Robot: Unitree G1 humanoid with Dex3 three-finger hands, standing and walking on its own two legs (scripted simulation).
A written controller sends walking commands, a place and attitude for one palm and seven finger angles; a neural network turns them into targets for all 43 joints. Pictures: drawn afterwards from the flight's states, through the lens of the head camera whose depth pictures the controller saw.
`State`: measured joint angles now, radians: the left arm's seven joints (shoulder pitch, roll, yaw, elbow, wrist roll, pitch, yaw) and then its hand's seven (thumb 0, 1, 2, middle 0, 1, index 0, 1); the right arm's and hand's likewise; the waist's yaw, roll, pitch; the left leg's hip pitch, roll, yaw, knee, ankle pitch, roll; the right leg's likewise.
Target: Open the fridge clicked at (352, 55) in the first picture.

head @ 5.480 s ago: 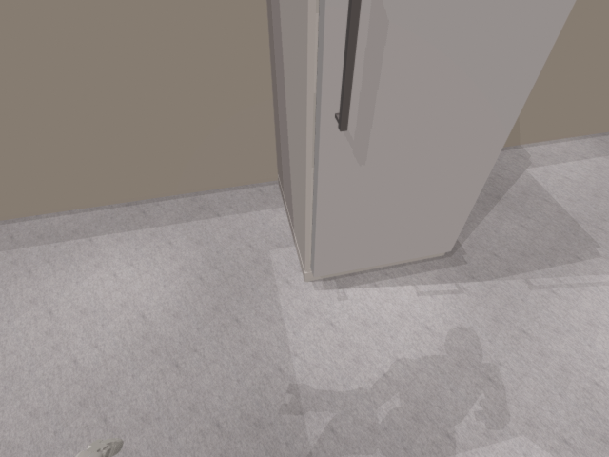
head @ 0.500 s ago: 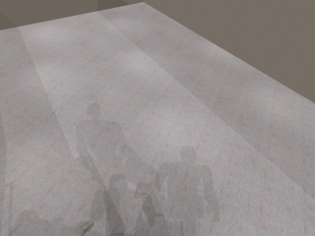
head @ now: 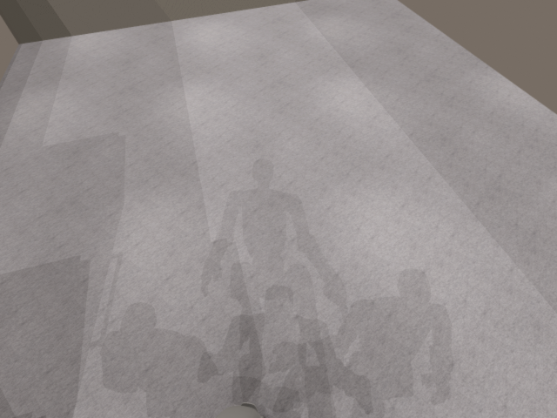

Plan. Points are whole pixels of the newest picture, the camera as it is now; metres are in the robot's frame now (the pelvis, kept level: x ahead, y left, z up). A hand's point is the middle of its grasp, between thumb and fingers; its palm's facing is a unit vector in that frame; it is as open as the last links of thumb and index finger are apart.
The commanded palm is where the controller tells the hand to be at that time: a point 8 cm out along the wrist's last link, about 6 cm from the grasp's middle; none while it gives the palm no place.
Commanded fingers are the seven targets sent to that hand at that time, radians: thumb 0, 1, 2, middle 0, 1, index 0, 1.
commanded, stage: turn to face it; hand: left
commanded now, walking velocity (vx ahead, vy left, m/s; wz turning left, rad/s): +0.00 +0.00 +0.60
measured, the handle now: out of the picture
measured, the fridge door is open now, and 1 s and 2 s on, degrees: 0 0 0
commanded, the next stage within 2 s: none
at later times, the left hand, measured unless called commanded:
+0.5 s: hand out of the picture -0.06 +0.26 -0.18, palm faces +0.38 -0.89 -0.26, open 7.4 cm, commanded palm none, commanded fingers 0.00 0.90 0.90 -0.20 -0.30 -0.20 -0.30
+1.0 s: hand out of the picture -0.06 +0.21 -0.14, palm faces +0.58 -0.77 -0.26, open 7.4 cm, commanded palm none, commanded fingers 0.00 0.90 0.90 -0.20 -0.30 -0.20 -0.30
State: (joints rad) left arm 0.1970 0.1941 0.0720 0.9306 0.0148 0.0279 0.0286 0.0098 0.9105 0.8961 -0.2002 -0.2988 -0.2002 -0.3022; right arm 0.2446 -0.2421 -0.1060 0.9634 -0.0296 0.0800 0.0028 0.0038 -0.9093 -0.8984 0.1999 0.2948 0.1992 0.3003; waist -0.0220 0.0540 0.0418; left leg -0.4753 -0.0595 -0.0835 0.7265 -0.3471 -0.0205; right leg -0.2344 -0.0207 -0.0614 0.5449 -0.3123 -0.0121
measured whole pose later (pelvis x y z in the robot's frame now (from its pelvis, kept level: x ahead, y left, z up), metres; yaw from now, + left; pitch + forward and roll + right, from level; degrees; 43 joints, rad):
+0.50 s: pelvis -0.03 +0.04 +0.00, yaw +19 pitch +0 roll -1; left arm 0.22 0.27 0.09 0.93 0.02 0.07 0.01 0.01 0.91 0.90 -0.20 -0.30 -0.20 -0.30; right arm 0.11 -0.22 -0.05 0.87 -0.02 0.03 0.01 0.00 -0.91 -0.90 0.20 0.29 0.20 0.30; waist 0.03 -0.04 0.10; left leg -0.30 0.01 0.05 0.60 -0.31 0.03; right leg -0.47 -0.12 -0.07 1.13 -0.48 0.09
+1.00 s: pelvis -0.02 +0.00 +0.00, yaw +37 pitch -1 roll +1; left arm 0.19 0.18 0.03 0.86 0.03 0.02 0.02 0.01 0.90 0.90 -0.21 -0.30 -0.21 -0.30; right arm 0.21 -0.27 -0.10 0.94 -0.03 0.09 0.03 0.01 -0.91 -0.90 0.20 0.29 0.20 0.30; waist -0.03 0.02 0.08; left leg -0.48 0.02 0.03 1.09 -0.41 -0.07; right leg -0.21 -0.12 -0.17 0.54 -0.30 0.01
